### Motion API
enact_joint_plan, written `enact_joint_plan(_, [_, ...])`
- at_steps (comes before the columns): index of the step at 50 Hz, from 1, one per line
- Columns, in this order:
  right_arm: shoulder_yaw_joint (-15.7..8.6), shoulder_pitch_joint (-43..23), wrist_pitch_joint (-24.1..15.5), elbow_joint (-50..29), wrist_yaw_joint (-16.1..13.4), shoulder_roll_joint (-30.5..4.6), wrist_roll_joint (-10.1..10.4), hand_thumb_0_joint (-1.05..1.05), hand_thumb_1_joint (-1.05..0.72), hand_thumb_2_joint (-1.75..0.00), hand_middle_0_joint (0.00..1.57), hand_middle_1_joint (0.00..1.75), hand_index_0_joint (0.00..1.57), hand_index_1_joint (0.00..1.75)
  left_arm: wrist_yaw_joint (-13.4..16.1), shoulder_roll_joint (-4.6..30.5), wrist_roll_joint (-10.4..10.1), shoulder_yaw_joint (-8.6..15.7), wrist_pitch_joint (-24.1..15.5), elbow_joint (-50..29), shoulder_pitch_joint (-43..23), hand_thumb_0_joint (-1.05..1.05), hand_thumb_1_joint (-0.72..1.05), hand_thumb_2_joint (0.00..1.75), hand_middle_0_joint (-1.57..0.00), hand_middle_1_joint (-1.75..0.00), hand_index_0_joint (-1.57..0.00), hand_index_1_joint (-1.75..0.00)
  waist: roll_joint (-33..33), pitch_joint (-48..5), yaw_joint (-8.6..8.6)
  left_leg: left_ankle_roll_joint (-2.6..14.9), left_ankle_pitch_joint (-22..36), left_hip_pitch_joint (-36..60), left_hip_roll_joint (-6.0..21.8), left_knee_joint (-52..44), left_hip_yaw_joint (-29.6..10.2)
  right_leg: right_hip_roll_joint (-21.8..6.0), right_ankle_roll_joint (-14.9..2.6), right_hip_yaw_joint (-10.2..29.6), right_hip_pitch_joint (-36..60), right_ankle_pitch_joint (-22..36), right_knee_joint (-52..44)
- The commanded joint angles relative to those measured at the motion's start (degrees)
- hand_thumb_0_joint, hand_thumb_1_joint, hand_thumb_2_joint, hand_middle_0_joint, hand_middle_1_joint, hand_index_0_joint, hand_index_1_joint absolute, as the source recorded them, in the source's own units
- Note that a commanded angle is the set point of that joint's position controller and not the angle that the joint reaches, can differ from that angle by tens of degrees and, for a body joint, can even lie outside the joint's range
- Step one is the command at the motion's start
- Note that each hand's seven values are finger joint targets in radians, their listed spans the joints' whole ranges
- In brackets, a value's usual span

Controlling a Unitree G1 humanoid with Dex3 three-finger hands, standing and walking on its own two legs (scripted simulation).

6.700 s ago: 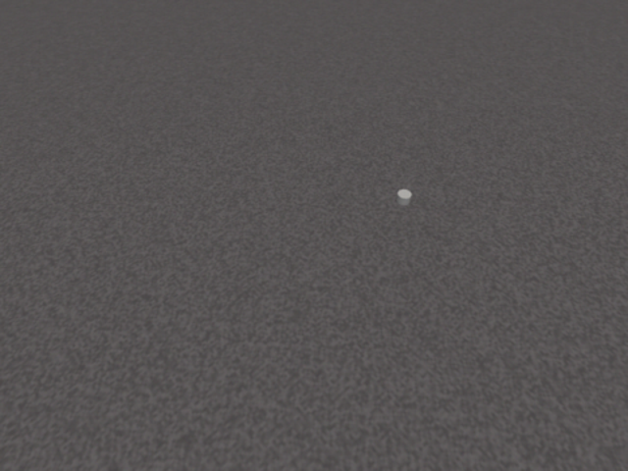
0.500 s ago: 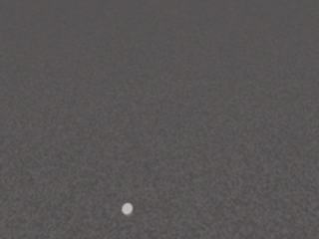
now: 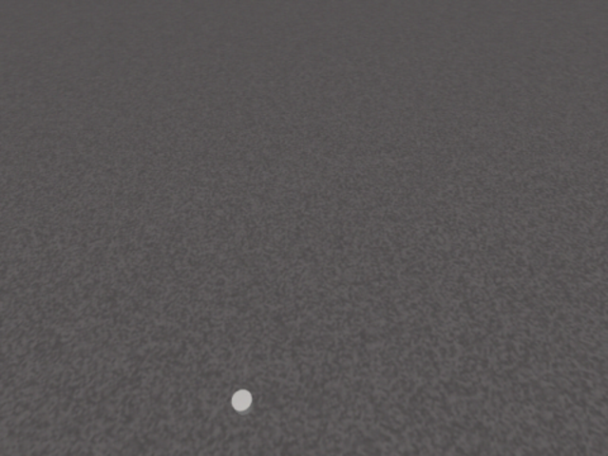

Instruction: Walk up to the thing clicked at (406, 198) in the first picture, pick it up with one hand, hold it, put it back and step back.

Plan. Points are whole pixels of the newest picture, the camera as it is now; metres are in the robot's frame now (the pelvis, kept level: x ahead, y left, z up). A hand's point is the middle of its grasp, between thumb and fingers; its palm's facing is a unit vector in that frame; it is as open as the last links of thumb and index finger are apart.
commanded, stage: stand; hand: left
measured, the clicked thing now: (242, 402) +0.43 +0.23 -0.76
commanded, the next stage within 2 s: walk up in 0.22 s
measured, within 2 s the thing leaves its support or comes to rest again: neither
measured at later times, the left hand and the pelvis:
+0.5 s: hand out of the picture +0.07 +0.29 -0.17, palm faces -0.02 -0.92 -0.39, open 7.4 cm; pelvis -0.05 +0.02 -0.02, yaw +0 degrees
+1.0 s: hand out of the picture -0.04 +0.28 -0.18, palm faces -0.11 -0.91 -0.40, open 7.4 cm; pelvis -0.16 +0.02 -0.03, yaw -4 degrees
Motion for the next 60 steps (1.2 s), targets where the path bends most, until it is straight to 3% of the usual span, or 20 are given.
enact_joint_plan(1, [-2.4,-2.1,-1.0,-3.6,-0.8,-12.2,0.1,0.0,-0.9,-0.9,0.2,0.3,0.2,0.3,0.7,12.6,-0.1,2.5,-1.1,-3.3,-2.5,0.0,0.9,0.9,-0.2,-0.3,-0.2,-0.3,0.2,-4.6,0.07,2.25,8.3,-1.9,6.2,-2.7,-4.4,-6.6,-1.54,5.9,2.8,7.8,-2.0])
enact_joint_plan(10, [-2.3,-1.9,-1.0,-3.5,-0.7,-12.0,0.1,0.0,-0.9,-0.9,0.2,0.3,0.2,0.3,0.7,12.7,-0.2,2.4,-1.2,-3.2,-2.3,0.0,0.9,0.9,-0.2,-0.3,-0.2,-0.3,-0.4,-3.9,-0.1,2.12,6.4,-1.6,5.9,-2.9,-4.2,-6.5,-1.54,6.1,1.6,5.9,-2.4])
enact_joint_plan(12, [-3.8,-2.6,0.6,-4.8,-0.6,-14.2,1.3,0.0,-0.9,-0.9,0.2,0.3,0.2,0.3,1.4,15.5,-1.6,5.1,0.0,-5.3,-1.9,0.0,0.9,0.9,-0.2,-0.3,-0.2,-0.3,-0.4,0.5,0.44,3.55,21.3,-5.3,5.1,5.6,-4.1,-6.0,-2.59,5.5,-2.1,21.3,4.4])
enact_joint_plan(15, [-4.5,-0.9,1.3,-6.7,-0.5,-14.3,1.6,0.0,-0.9,-0.9,0.2,0.3,0.2,0.3,1.5,14.8,-1.5,5.5,0.7,-8.2,-1.9,0.0,0.9,0.9,-0.2,-0.3,-0.2,-0.3,-0.9,-8.2,-0.1,4.82,22.5,-3.6,4.9,10.2,-3.6,-6.6,-4.36,5.5,0.4,21.7,8.1])
enact_joint_plan(19, [-5.1,-0.6,2.7,-8.8,-0.5,-13.5,1.4,0.0,-0.9,-0.9,0.2,0.3,0.2,0.3,1.4,16.5,-0.8,6.2,1.8,-11.4,-4.2,0.0,0.9,0.9,-0.2,-0.3,-0.2,-0.3,-5.8,-8.9,-0.11,4.43,9.0,-4.7,0.4,21.1,-0.9,-12.6,-9.41,11.0,-6.1,18.3,6.6])
enact_joint_plan(22, [-5.7,3.9,4.1,-9.9,0.1,-12.2,0.8,0.0,-0.9,-0.9,0.2,0.3,0.2,0.3,1.6,18.6,0.7,6.8,2.1,-14.5,-8.1,0.0,0.9,0.9,-0.2,-0.3,-0.2,-0.3,-13.1,-5.6,-1.12,4.36,-21.6,-8.6,-2.9,37.1,-2.7,-21.0,-16.35,17.7,-14.0,14.5,3.6])
enact_joint_plan(26, [-7.0,9.7,3.1,-10.5,0.2,-13.3,0.5,0.0,-0.9,-0.9,0.2,0.3,0.2,0.3,2.1,16.3,0.9,6.0,2.7,-17.7,-11.7,0.0,0.9,0.9,-0.2,-0.3,-0.2,-0.3,-8.9,-4.6,-4.34,4.81,-6.4,-8.8,0.3,17.8,-3.5,-12.5,-8.3,10.3,-13.6,9.7,17.6])
enact_joint_plan(27, [-7.5,8.1,2.5,-10.9,-0.2,-15.7,-0.7,0.0,-0.9,-0.9,0.2,0.3,0.2,0.3,2.0,13.3,0.1,5.5,3.4,-18.0,-9.0,0.0,0.9,0.9,-0.2,-0.3,-0.2,-0.3,4.8,-3.2,-2.71,5.01,9.5,-10.5,5.0,6.8,-10.7,-3.8,-5.32,5.5,-14.4,0.2,28.3])
enact_joint_plan(28, [-8.5,6.4,1.9,-12.1,-0.4,-20.3,-2.1,0.0,-0.9,-0.9,0.2,0.3,0.2,0.3,2.2,10.3,-0.5,5.1,3.9,-18.7,-7.5,0.0,0.9,0.9,-0.2,-0.3,-0.2,-0.3,16.3,-2.1,-1.68,8.19,24.3,-6.5,12.6,3.4,-24.5,6.8,-3.09,7.1,-23.8,-23.8,37.8])
enact_joint_plan(29, [-8.9,5.2,1.7,-13.8,-0.5,-22.0,-2.0,0.0,-0.9,-0.9,0.2,0.3,0.2,0.3,2.7,11.8,-0.2,5.7,4.5,-18.2,-4.6,0.0,0.9,0.9,-0.2,-0.3,-0.2,-0.3,9.5,-4.3,-0.97,12.8,33.4,-8.7,16.3,5.8,-24.1,7.3,-2.56,12.8,-21.3,-28.8,45.1])
enact_joint_plan(31, [-8.7,0.2,1.6,-16.2,-1.2,-22.0,-1.4,0.0,-0.9,-0.9,0.2,0.3,0.2,0.3,3.4,12.7,0.0,6.1,4.7,-17.2,-4.6,0.0,0.9,0.9,-0.2,-0.3,-0.2,-0.3,11.3,-5.3,-0.72,15.83,26.2,-10.4,18.4,4.6,-26.9,9.1,-2.61,17.9,-21.7,-27.2,53.6])
enact_joint_plan(33, [-7.8,-3.9,1.2,-17.8,-2.2,-17.4,-1.7,0.0,-0.9,-0.9,0.2,0.3,0.2,0.3,3.2,13.5,-0.4,5.9,4.5,-15.6,0.2,0.0,0.9,0.9,-0.2,-0.3,-0.2,-0.3,9.2,-4.8,2.51,14.42,25.9,-5.3,13.5,9.2,-17.4,8.1,-1.69,16.8,-26.0,-20.7,56.9])
enact_joint_plan(41, [-8.1,5.2,1.1,-18.9,-3.3,-16.8,-0.8,0.0,-0.9,-0.9,0.2,0.3,0.2,0.3,1.9,12.4,0.5,6.9,3.3,-20.9,-1.8,0.0,0.9,0.9,-0.2,-0.3,-0.2,-0.3,7.0,-6.2,-2.53,16.44,31.1,4.8,14.6,13.7,-15.0,5.0,1.12,11.2,-22.1,-21.3,38.2])
enact_joint_plan(47, [-7.0,0.3,2.6,-21.0,-2.3,-16.4,0.1,0.0,-0.9,-0.9,0.2,0.3,0.2,0.3,1.3,11.6,1.2,7.7,2.2,-17.7,8.5,0.0,0.9,0.9,-0.2,-0.3,-0.2,-0.3,7.6,-9.4,1.94,9.7,16.4,-8.1,10.5,20.3,-9.3,2.3,-2.39,5.5,-1.5,-1.5,6.4])
enact_joint_plan(48, [-6.4,0.6,2.5,-21.8,-2.2,-14.0,0.5,0.0,-0.9,-0.9,0.2,0.3,0.2,0.3,1.2,15.8,1.9,8.8,1.9,-18.7,7.5,0.0,0.9,0.9,-0.2,-0.3,-0.2,-0.3,-1.1,-7.5,1.23,5.65,6.0,-18.5,5.0,25.9,-7.1,-5.3,-5.53,18.5,1.5,4.3,6.8])
enact_joint_plan(49, [-6.3,-2.3,2.6,-22.3,-2.9,-12.1,1.0,0.0,-0.9,-0.9,0.2,0.3,0.2,0.3,1.1,21.7,1.0,9.9,2.3,-20.0,4.3,0.0,0.9,0.9,-0.2,-0.3,-0.2,-0.3,-17.4,-3.9,3.26,2.28,-20.4,-22.2,-6.7,39.2,-0.8,-17.8,-16.82,33.3,-8.3,12.5,2.5])
enact_joint_plan(50, [-7.0,-2.9,3.0,-21.8,-3.4,-13.5,1.0,0.0,-0.9,-0.9,0.2,0.3,0.2,0.3,1.2,22.1,1.6,9.7,1.7,-21.9,3.2,0.0,0.9,0.9,-0.2,-0.3,-0.2,-0.3,-14.6,-1.2,3.23,1.93,-28.6,-21.2,-5.8,50.6,-8.8,-21.6,-19.95,37.5,-14.2,18.2,2.3])
enact_joint_plan(52, [-6.2,2.5,2.9,-19.1,-3.2,-13.6,1.7,0.0,-0.9,-0.9,0.2,0.3,0.2,0.3,1.7,16.2,0.7,8.1,1.6,-23.4,-1.8,0.0,0.9,0.9,-0.2,-0.3,-0.2,-0.3,-5.6,-1.0,-0.71,2.0,-22.2,-22.7,-7.4,54.6,-12.0,-13.2,-14.97,22.1,-10.3,24.3,8.2])
enact_joint_plan(54, [-5.6,3.7,1.9,-18.9,-3.5,-12.8,1.5,0.0,-0.9,-0.9,0.2,0.3,0.2,0.3,2.1,14.2,1.2,8.2,1.9,-23.9,-0.9,0.0,0.9,0.9,-0.2,-0.3,-0.2,-0.3,-8.3,-2.7,-0.06,1.15,-19.4,-24.1,-8.4,52.8,-9.3,-9.5,-12.64,16.7,-4.9,27.8,11.2])
enact_joint_plan(60, [-5.5,2.8,1.1,-21.0,-3.2,-11.6,0.0,0.0,-0.9,-0.9,0.2,0.3,0.2,0.3,2.8,13.9,1.5,8.1,2.7,-25.7,4.7,0.0,0.9,0.9,-0.2,-0.3,-0.2,-0.3,-11.1,-5.8,3.67,0.45,-20.6,-23.1,-4.7,30.8,-3.9,-11.4,-13.87,17.5,6.4,32.6,15.2])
